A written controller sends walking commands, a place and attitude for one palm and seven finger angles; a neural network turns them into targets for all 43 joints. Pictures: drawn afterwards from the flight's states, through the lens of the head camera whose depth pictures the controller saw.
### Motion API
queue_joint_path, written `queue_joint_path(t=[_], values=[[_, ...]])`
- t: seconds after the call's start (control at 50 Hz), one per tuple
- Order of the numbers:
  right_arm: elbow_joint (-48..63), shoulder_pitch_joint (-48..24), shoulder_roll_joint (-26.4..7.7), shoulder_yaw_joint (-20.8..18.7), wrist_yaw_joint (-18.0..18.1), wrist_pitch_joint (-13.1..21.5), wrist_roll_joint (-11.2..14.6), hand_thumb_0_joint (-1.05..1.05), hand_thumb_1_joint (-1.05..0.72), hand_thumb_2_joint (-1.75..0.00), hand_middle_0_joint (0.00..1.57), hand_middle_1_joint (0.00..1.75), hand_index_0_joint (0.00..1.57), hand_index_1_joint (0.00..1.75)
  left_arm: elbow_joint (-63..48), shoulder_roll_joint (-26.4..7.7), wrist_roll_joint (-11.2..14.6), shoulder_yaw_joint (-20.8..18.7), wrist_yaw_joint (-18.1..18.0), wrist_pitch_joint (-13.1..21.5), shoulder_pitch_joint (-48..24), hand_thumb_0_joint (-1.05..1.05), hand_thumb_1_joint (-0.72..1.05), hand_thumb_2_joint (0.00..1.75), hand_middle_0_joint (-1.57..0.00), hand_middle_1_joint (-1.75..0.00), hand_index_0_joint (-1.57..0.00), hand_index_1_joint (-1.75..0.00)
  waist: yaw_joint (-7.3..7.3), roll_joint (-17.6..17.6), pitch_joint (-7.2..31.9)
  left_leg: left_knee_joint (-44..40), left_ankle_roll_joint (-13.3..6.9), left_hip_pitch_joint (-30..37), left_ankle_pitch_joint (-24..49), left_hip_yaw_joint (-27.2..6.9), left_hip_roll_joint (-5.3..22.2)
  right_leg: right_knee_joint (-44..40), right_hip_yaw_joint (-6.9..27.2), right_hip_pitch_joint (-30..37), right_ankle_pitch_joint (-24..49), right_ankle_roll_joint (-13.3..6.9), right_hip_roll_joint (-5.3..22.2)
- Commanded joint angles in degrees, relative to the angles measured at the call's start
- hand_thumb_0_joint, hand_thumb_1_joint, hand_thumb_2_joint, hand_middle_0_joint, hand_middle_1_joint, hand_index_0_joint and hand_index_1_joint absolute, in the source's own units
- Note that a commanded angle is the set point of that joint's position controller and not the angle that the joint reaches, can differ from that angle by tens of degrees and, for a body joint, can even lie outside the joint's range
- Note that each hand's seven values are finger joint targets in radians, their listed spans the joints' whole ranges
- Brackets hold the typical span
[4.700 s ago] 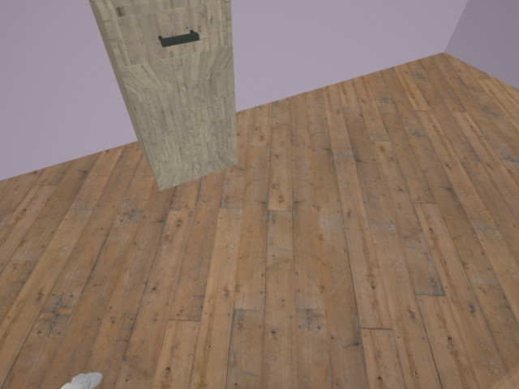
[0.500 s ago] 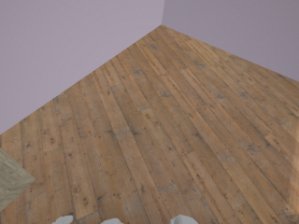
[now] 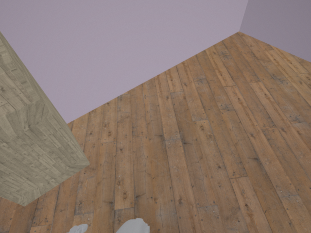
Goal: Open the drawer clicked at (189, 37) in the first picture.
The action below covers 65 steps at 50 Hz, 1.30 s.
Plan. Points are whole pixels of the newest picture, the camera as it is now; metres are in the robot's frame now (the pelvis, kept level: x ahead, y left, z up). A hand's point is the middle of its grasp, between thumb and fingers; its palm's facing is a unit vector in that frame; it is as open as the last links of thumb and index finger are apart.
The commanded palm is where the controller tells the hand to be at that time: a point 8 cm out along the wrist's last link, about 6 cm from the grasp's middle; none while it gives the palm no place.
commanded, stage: turn to face it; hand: left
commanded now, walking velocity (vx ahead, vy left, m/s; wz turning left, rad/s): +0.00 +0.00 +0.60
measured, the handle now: out of the picture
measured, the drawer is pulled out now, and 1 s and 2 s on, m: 0.00 0.00 0.00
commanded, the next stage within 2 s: take the last steps up to it in 0.94 s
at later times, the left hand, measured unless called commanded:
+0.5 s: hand out of the picture -0.02 +0.28 -0.17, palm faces +0.34 -0.90 -0.26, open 7.4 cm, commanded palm none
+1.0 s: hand out of the picture -0.04 +0.19 -0.14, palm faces +0.52 -0.81 -0.27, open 7.4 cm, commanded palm none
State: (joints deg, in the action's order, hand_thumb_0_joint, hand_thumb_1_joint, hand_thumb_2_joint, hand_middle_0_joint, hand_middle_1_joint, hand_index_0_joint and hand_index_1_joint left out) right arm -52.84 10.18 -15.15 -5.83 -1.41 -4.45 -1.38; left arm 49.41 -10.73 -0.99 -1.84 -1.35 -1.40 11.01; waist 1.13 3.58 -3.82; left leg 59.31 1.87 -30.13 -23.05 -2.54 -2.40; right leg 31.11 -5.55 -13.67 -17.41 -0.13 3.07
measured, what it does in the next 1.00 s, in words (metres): steps on the spot, turning left: left foot, then right foot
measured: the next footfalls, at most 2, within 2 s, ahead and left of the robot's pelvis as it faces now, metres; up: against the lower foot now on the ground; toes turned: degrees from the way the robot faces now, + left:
left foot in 0.28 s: +0.00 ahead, +0.15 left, +0.00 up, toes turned +17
right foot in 0.76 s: +0.08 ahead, -0.08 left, +0.00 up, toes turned +24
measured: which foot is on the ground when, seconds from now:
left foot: up 0.00-0.26, down 0.28-0.76, up 0.78-1.00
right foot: down 0.00-0.28, up 0.30-0.74, down 0.76-1.00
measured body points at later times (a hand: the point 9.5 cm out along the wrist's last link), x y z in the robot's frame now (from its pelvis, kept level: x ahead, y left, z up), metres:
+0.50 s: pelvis -0.02 +0.04 +0.01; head +0.02 +0.08 +0.45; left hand -0.04 +0.33 -0.14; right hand +0.16 -0.18 -0.12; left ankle -0.04 +0.13 -0.73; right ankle +0.01 -0.12 -0.65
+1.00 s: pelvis +0.00 -0.01 +0.01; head +0.03 -0.02 +0.46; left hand -0.06 +0.23 -0.12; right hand +0.18 -0.21 -0.15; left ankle -0.11 +0.11 -0.65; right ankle +0.04 -0.09 -0.73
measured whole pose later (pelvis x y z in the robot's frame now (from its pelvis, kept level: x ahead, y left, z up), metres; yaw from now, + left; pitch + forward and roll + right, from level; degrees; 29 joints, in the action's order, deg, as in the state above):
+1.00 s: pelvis +0.00 -0.01 +0.01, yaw +33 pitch -1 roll +2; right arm -55.9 12.2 -14.7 -5.0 -1.0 -4.6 -1.2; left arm 51.7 -9.5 -1.2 -1.1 -1.3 -0.8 12.5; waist 1.1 2.2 -3.6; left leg 62.5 3.5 -26.2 -21.8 -1.7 0.9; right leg 28.2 -7.5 -11.6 -15.8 -1.5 4.0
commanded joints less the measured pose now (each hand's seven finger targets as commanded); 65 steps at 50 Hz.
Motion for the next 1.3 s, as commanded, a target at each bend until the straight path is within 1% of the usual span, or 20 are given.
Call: queue_joint_path(t=[0.0, 0.14, 0.22, 0.24, 0.26, 0.28, 0.3, 0.38, 0.58, 0.68, 0.7, 0.74, 0.78, 0.86, 1.02, 1.14, 1.16, 1.2, 1.22, 1.28], values=[[4.44, -1.18, -3.70, -0.54, -0.64, 1.19, 0.26, 0.00, -0.90, -0.90, 0.20, 0.30, 0.20, 0.30, -4.61, -10.48, -0.45, -2.82, -0.88, 2.20, -1.49, 0.00, 0.90, 0.90, -0.20, -0.30, -0.20, -0.30, 0.04, -13.12, 2.10, 7.74, 2.47, -3.08, 1.11, 2.23, 3.98, -11.47, 5.92, 4.19, 22.10, -5.80, 14.85], [6.15, -7.63, -2.70, 0.78, -0.63, 1.52, 0.72, 0.00, -0.90, -0.90, 0.20, 0.30, 0.20, 0.30, -1.54, -14.72, -0.86, -4.01, -0.51, 1.42, 5.25, 0.00, 0.90, 0.90, -0.20, -0.30, -0.20, -0.30, -4.01, -15.86, 4.46, -11.34, 2.13, 3.75, -3.19, 7.34, 3.97, -7.67, 2.82, 9.47, 29.75, -6.93, 18.01], [5.33, -2.91, -3.94, 0.84, -0.29, 2.63, 0.69, 0.00, -0.90, -0.90, 0.20, 0.30, 0.20, 0.30, -1.02, -15.42, -0.37, -4.67, -0.21, 0.81, 4.10, 0.00, 0.90, 0.90, -0.20, -0.30, -0.20, -0.30, -1.79, -15.21, 8.18, -29.56, 0.74, 14.02, 5.95, 9.71, 3.15, 0.93, -2.25, 9.55, 30.04, -2.95, 17.02], [4.64, 0.07, -6.59, 0.18, -0.27, 3.17, 0.53, 0.00, -0.90, -0.90, 0.20, 0.30, 0.20, 0.30, -1.35, -14.57, 0.18, -4.62, 0.04, 0.54, 4.33, 0.00, 0.90, 0.90, -0.20, -0.30, -0.20, -0.30, 0.01, -9.64, 10.32, -36.74, -0.44, 23.51, 15.12, 7.46, 4.75, 8.41, -4.13, 3.50, 25.95, -0.15, 15.71], [4.47, 3.32, -13.56, -1.49, 0.06, 3.76, 0.06, 0.00, -0.90, -0.90, 0.20, 0.30, 0.20, 0.30, -3.26, -11.21, 0.58, -4.27, 0.56, 0.29, 4.54, 0.00, 0.90, 0.90, -0.20, -0.30, -0.20, -0.30, 1.93, 7.77, 12.28, -37.83, -6.79, 35.33, 33.74, -10.92, 18.94, 21.16, -6.28, -13.31, 0.77, 4.39, 8.51], [3.23, 7.92, -16.94, -2.11, 0.25, 3.29, 0.69, 0.00, -0.90, -0.90, 0.20, 0.30, 0.20, 0.30, -5.78, -8.89, 0.04, -2.75, 0.51, 0.06, -0.38, 0.00, 0.90, 0.90, -0.20, -0.30, -0.20, -0.30, 4.12, 13.44, 10.95, -37.16, -12.68, 34.55, 49.93, -17.36, 26.70, 29.69, -2.41, -20.50, -21.25, 5.69, 5.15], [1.69, 9.55, -14.92, -1.92, 1.15, 3.58, 0.64, 0.00, -0.90, -0.90, 0.20, 0.30, 0.20, 0.30, -5.41, -9.23, -0.12, -3.11, -0.22, -0.71, -3.14, 0.00, 0.90, 0.90, -0.20, -0.30, -0.20, -0.30, 5.18, 12.33, 11.89, -37.02, -13.04, 32.08, 48.23, -17.45, 25.15, 34.04, 3.43, -21.05, -19.50, 5.23, 5.30], [4.94, -1.26, -9.91, -0.06, 1.76, 3.95, 0.30, 0.00, -0.90, -0.90, 0.20, 0.30, 0.20, 0.30, -1.99, -9.58, 0.08, -3.94, 0.95, -0.52, -0.46, 0.00, 0.90, 0.90, -0.20, -0.30, -0.20, -0.30, -0.39, 5.00, 6.41, -39.17, -9.72, 22.51, 33.51, -8.86, 15.60, 36.11, 4.66, -17.91, -5.40, 5.59, 4.63], [3.86, 2.78, -9.96, -0.86, 1.66, 3.46, -0.01, 0.00, -0.90, -0.90, 0.20, 0.30, 0.20, 0.30, -4.37, -8.40, 0.40, -3.09, 0.32, -0.14, -4.58, 0.00, 0.90, 0.90, -0.20, -0.30, -0.20, -0.30, 1.68, 5.29, 7.27, -38.20, -12.31, 24.98, 32.35, -17.00, 14.72, 19.72, 5.39, -14.51, -8.14, 5.78, 0.62], [4.62, -0.15, -9.22, -0.98, 1.52, 2.96, 0.14, 0.00, -0.90, -0.90, 0.20, 0.30, 0.20, 0.30, -3.24, -8.30, 0.86, -2.85, -0.13, 0.68, 1.33, 0.00, 0.90, 0.90, -0.20, -0.30, -0.20, -0.30, -1.46, 5.16, 8.04, -33.64, -9.92, 16.38, 33.15, -17.91, 11.79, 1.44, 4.21, 0.57, -0.80, 4.28, -2.23], [4.90, -0.42, -8.33, -0.77, 1.41, 2.98, 0.44, 0.00, -0.90, -0.90, 0.20, 0.30, 0.20, 0.30, -2.74, -9.15, 0.79, -3.10, -0.32, 1.15, 3.93, 0.00, 0.90, 0.90, -0.20, -0.30, -0.20, -0.30, -2.79, 2.09, 9.05, -30.65, -7.68, 12.57, 27.91, -16.78, 9.67, -6.91, 4.63, 7.15, 5.06, 3.99, -0.97], [6.72, 1.28, -2.34, 0.19, 0.95, 3.19, 0.95, 0.00, -0.90, -0.90, 0.20, 0.30, 0.20, 0.30, -2.96, -17.24, -0.67, -4.37, -0.81, 2.01, 4.82, 0.00, 0.90, 0.90, -0.20, -0.30, -0.20, -0.30, -3.07, -20.92, 8.32, -9.57, 0.19, -4.17, -8.79, -1.20, -3.10, -15.27, 27.30, 14.99, 14.02, -5.78, 23.06], [5.45, 0.31, -5.18, -0.84, 1.09, 1.73, 0.28, 0.00, -0.90, -0.90, 0.20, 0.30, 0.20, 0.30, -4.01, -14.54, -0.02, -4.19, -1.16, 1.50, 1.00, 0.00, 0.90, 0.90, -0.20, -0.30, -0.20, -0.30, -1.75, -15.81, 5.38, 5.71, -0.38, -1.10, -8.22, -3.85, 0.76, -15.97, 24.35, 3.14, 9.91, -9.16, 21.84], [1.77, 2.88, -3.56, -0.13, 0.17, 1.00, 0.07, 0.00, -0.90, -0.90, 0.20, 0.30, 0.20, 0.30, -3.68, -9.88, -0.07, -2.51, -0.61, 2.17, -1.96, 0.00, 0.90, 0.90, -0.20, -0.30, -0.20, -0.30, 0.35, -13.31, 1.22, 10.53, 1.33, -0.66, 3.29, -0.70, 2.71, -14.51, 9.48, 0.90, 12.31, -5.72, 12.98], [1.48, -4.14, -1.35, 1.65, 0.77, 1.68, 0.82, 0.00, -0.90, -0.90, 0.20, 0.30, 0.20, 0.30, 2.01, -12.33, -0.81, -3.19, -0.55, 2.12, 7.88, 0.00, 0.90, 0.90, -0.20, -0.30, -0.20, -0.30, -4.21, -13.93, 4.33, -9.29, 1.89, 4.52, -3.65, 3.87, 2.91, -10.25, 8.04, 9.80, 31.08, -8.38, 15.12], [-1.09, 1.99, -0.84, 2.80, 0.86, 4.05, 0.50, 0.00, -0.90, -0.90, 0.20, 0.30, 0.20, 0.30, 5.34, -12.54, -0.45, -3.44, 0.14, 2.24, 7.01, 0.00, 0.90, 0.90, -0.20, -0.30, -0.20, -0.30, -1.60, -13.54, 6.05, -32.32, -0.62, 20.12, 3.40, 8.33, 2.54, -9.22, 6.70, 4.36, 6.58, -5.25, 13.98], [-2.17, 4.72, -2.42, 2.58, 1.04, 4.70, 0.49, 0.00, -0.90, -0.90, 0.20, 0.30, 0.20, 0.30, 5.30, -10.72, 0.05, -3.02, 0.42, 1.94, 6.36, 0.00, 0.90, 0.90, -0.20, -0.30, -0.20, -0.30, -0.11, -8.31, 5.58, -38.59, -1.60, 28.33, 5.82, 6.53, 3.95, -5.54, 4.02, -3.38, -1.47, -2.78, 11.35], [-3.71, 12.43, -11.06, 0.71, 1.54, 4.78, -0.29, 0.00, -0.90, -0.90, 0.20, 0.30, 0.20, 0.30, 2.26, -4.42, -0.17, -1.42, 1.18, 1.76, 4.06, 0.00, 0.90, 0.90, -0.20, -0.30, -0.20, -0.30, 3.34, 15.51, 2.79, -47.47, -10.82, 35.86, -1.18, -19.26, 24.16, 17.46, -4.30, -23.73, -17.41, 2.08, 0.63], [-5.03, 13.90, -9.42, 1.01, 2.20, 4.95, -0.28, 0.00, -0.90, -0.90, 0.20, 0.30, 0.20, 0.30, 2.34, -5.98, -0.94, -1.39, 0.72, 1.46, -0.93, 0.00, 0.90, 0.90, -0.20, -0.30, -0.20, -0.30, 5.24, 13.88, -0.24, -50.16, -12.17, 31.11, -3.26, -21.49, 24.56, 24.50, 1.05, -24.94, -16.60, 1.55, 1.84], [-4.08, 7.93, -3.65, 2.92, 2.82, 6.22, 0.26, 0.00, -0.90, -0.90, 0.20, 0.30, 0.20, 0.30, 5.97, -5.75, -0.71, -1.59, 2.29, 2.18, 1.87, 0.00, 0.90, 0.90, -0.20, -0.30, -0.20, -0.30, 0.45, 4.83, -4.35, -49.95, -11.11, 26.44, 5.61, -11.00, 18.67, 30.56, 3.18, -23.92, -4.14, 1.39, 4.02]])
